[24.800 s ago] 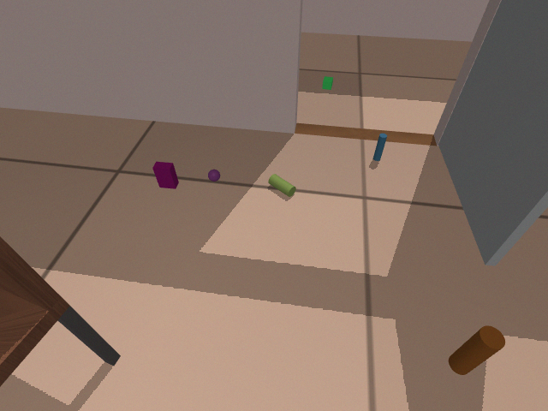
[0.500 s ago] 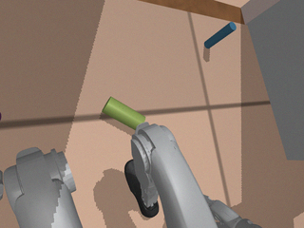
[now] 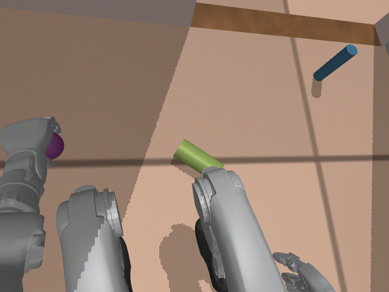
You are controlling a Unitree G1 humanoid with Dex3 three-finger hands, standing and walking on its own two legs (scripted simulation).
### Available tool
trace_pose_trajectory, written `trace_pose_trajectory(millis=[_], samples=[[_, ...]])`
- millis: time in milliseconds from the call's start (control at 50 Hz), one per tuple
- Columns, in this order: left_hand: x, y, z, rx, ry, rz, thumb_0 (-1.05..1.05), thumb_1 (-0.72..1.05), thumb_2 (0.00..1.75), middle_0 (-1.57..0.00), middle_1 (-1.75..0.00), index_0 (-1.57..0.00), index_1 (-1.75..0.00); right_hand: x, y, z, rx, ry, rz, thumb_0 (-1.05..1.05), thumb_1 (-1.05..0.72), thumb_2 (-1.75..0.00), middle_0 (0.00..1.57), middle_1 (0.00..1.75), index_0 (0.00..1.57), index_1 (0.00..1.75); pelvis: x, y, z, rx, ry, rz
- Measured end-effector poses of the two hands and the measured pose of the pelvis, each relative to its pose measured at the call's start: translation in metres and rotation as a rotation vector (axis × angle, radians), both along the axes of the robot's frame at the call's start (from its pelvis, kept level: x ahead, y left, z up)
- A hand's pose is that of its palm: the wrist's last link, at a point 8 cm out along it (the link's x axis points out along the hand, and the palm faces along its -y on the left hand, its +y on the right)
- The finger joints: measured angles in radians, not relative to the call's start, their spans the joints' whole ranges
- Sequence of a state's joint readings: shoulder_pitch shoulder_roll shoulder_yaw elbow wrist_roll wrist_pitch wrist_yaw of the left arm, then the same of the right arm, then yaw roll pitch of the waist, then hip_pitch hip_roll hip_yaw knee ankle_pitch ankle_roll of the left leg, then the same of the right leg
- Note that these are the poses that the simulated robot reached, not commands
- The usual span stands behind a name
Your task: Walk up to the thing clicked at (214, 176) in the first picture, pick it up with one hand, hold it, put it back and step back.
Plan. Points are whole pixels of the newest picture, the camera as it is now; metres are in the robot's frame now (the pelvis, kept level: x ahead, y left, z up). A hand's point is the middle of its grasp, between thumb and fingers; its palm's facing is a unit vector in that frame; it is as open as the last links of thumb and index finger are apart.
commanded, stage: settle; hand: left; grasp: from above
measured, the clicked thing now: (47, 145) +0.44 +0.28 -0.19
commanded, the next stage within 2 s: lift in 0.06 s
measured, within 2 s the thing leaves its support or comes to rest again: neither
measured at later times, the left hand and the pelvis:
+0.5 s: hand (15, 153) +0.40 +0.30 -0.08, palm faces -0.45 -0.11 -0.89, open 8.9 cm; pelvis +0.00 +0.00 +0.05, yaw +4 degrees
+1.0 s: hand out of the picture +0.34 +0.30 +0.10, palm faces -0.40 -0.14 -0.91, open 8.9 cm; pelvis +0.00 +0.00 +0.19, yaw +7 degrees
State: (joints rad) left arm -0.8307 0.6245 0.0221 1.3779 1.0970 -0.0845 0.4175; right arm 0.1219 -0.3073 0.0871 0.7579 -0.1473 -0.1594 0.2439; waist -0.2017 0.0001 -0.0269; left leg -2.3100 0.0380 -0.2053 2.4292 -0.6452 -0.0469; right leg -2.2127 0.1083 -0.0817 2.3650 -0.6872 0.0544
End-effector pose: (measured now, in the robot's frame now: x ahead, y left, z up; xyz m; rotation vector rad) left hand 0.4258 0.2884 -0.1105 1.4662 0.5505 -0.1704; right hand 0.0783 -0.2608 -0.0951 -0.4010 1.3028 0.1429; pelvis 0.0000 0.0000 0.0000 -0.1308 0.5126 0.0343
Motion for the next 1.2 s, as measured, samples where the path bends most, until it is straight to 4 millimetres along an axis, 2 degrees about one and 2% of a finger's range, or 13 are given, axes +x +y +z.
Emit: trace_pose_trajectory(millis=[140, 320, 480, 620, 740, 860, 1020, 1200], samples=[[-0.003, 0.001, 0.016, 0.002, -0.026, -0.04, 0.05, 0.23, 0.34, -0.94, -0.56, -0.74, -0.48, -0.006, -0.005, 0.005, -0.054, 0.035, -0.053, 0.0, -0.92, -0.9, 0.2, 0.3, 0.2, 0.3, 0.0, -0.002, 0.007, 0.009, 0.016, 0.015], [-0.007, 0.005, 0.043, 0.016, -0.018, -0.017, 0.05, 0.22, 0.35, -0.95, -0.55, -0.75, -0.47, 0.0, -0.006, 0.018, -0.082, 0.02, -0.097, 0.0, -0.92, -0.9, 0.2, 0.3, 0.2, 0.3, -0.001, -0.002, 0.024, 0.02, 0.042, 0.03], [-0.021, 0.008, 0.079, 0.008, 0.012, -0.005, 0.05, 0.22, 0.37, -0.94, -0.56, -0.75, -0.47, 0.009, -0.003, 0.035, -0.077, -0.01, -0.135, 0.0, -0.92, -0.9, 0.2, 0.3, 0.2, 0.3, -0.002, -0.002, 0.049, 0.027, 0.051, 0.044], [-0.039, 0.01, 0.119, -0.001, 0.008, -0.024, 0.03, 0.21, 0.4, -0.93, -0.58, -0.73, -0.48, 0.023, 0.0, 0.061, -0.075, -0.053, -0.149, 0.0, -0.92, -0.9, 0.2, 0.3, 0.2, 0.3, -0.004, -0.002, 0.077, 0.031, 0.054, 0.056], [-0.055, 0.013, 0.158, -0.005, -0.018, -0.027, 0.03, 0.21, 0.43, -0.91, -0.6, -0.72, -0.5, 0.04, 0.005, 0.09, -0.075, -0.111, -0.158, 0.0, -0.92, -0.9, 0.2, 0.3, 0.2, 0.3, -0.004, 0.0, 0.105, 0.032, 0.048, 0.068], [-0.069, 0.015, 0.205, -0.005, -0.036, -0.004, 0.02, 0.21, 0.45, -0.89, -0.62, -0.7, -0.51, 0.059, 0.012, 0.127, -0.065, -0.169, -0.17, 0.0, -0.92, -0.9, 0.2, 0.3, 0.2, 0.3, -0.002, 0.001, 0.142, 0.038, 0.027, 0.081], [-0.086, 0.01, 0.275, -0.015, -0.037, 0.016, 0.02, 0.2, 0.46, -0.89, -0.63, -0.69, -0.52, 0.077, 0.021, 0.19, -0.049, -0.24, -0.192, 0.0, -0.92, -0.9, 0.2, 0.3, 0.2, 0.3, 0.003, 0.002, 0.202, 0.053, -0.026, 0.098], [-0.096, 0.004, 0.357, -0.015, -0.039, 0.025, 0.01, 0.2, 0.47, -0.89, -0.63, -0.7, -0.52, 0.084, 0.026, 0.261, -0.036, -0.28, -0.224, 0.0, -0.92, -0.9, 0.2, 0.3, 0.2, 0.3, 0.015, 0.005, 0.272, 0.079, -0.116, 0.11]])
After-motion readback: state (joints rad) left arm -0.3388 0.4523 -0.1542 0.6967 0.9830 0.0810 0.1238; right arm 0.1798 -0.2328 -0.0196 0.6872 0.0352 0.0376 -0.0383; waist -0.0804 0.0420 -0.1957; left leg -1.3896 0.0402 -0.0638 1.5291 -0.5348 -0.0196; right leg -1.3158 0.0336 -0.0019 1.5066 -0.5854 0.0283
